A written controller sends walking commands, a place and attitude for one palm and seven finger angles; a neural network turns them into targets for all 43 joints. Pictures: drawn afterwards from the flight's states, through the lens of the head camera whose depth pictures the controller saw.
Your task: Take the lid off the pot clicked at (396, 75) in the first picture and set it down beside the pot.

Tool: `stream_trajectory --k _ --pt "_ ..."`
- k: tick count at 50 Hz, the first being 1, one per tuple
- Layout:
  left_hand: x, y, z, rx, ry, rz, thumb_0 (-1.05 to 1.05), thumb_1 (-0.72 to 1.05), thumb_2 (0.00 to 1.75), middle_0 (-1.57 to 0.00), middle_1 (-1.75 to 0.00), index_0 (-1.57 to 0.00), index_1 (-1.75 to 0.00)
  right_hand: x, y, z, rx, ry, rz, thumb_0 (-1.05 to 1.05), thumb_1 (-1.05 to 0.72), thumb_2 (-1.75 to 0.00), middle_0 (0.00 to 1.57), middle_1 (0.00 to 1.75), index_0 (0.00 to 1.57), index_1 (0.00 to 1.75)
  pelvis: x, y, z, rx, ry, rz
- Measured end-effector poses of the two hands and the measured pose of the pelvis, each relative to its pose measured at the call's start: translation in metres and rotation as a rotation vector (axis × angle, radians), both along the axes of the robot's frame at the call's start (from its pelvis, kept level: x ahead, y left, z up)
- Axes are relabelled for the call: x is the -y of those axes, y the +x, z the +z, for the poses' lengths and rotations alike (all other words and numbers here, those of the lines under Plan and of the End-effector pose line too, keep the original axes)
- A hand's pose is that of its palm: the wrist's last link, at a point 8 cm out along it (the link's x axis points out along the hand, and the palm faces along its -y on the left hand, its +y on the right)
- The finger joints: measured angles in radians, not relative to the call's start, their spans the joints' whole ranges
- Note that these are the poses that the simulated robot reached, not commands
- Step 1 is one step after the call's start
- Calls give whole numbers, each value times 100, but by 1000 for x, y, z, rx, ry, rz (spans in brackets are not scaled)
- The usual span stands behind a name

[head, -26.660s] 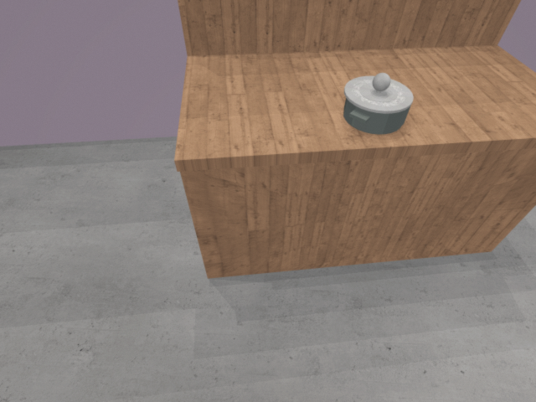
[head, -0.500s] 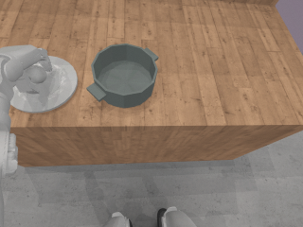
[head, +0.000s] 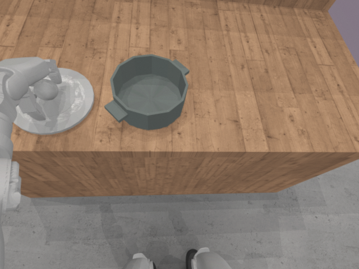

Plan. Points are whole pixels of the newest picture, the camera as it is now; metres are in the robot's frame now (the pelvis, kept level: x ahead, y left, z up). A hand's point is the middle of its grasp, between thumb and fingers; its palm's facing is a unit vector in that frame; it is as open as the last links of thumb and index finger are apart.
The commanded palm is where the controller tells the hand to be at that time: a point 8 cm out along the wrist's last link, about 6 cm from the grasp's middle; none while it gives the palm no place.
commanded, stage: raise the empty hand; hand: left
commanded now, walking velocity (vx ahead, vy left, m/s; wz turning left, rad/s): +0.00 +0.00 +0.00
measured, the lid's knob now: (46, 89) +0.53 +0.28 +0.00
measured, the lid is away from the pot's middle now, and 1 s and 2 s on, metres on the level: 0.24 0.24 0.24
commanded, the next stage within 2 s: draw the hand back to the body in 1.22 s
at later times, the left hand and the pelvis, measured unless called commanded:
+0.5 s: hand (20, 76) +0.49 +0.28 +0.09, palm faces -0.44 -0.10 -0.89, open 10.9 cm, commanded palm +0.52 +0.27 +0.14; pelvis +0.00 +0.00 +0.01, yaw +0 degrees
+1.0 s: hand out of the picture +0.49 +0.29 +0.14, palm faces -0.40 -0.10 -0.91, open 10.9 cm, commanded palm +0.51 +0.28 +0.20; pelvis +0.01 +0.00 +0.02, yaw +1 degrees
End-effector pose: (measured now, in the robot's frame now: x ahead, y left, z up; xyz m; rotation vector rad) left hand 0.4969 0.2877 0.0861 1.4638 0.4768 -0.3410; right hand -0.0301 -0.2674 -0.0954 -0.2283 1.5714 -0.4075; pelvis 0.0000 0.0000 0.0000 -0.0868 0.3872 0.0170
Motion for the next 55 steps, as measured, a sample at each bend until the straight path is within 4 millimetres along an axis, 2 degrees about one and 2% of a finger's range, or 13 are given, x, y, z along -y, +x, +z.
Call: stream_trajectory --k 6,30,42,49,55 --pt "3 -1 20 44 -23 -10 0 11 42 -29 -99 -29 -98 0 4 0 17 6 5 0 -91 -90 21 30 20 30 0 2 4 17 3 2" --pt "2 -4 70 63 9 18 0 11 42 -29 -99 -29 -98 3 8 8 67 17 -3 0 -91 -90 21 30 20 30 2 4 15 75 17 1" --pt "-6 -8 93 79 7 34 0 11 42 -29 -99 -29 -98 6 21 13 106 13 14 0 -91 -90 21 30 20 30 1 6 20 104 22 5" --pt "-5 -8 114 110 4 26 0 11 42 -29 -99 -29 -98 5 31 14 123 24 30 0 -91 -90 20 30 20 30 -1 8 24 120 24 13" --pt "-3 -7 122 102 15 36 0 11 42 -29 -99 -29 -98 2 38 12 140 40 39 0 -91 -90 20 30 20 30 -2 8 25 128 27 15"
